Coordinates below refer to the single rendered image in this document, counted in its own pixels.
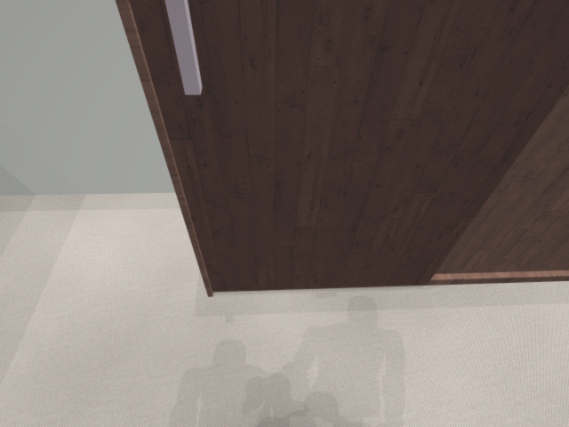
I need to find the wardrobe door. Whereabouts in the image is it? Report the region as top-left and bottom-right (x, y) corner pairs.
(435, 85), (569, 274)
(129, 0), (569, 291)

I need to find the handle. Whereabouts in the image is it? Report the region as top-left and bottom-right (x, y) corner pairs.
(165, 0), (203, 95)

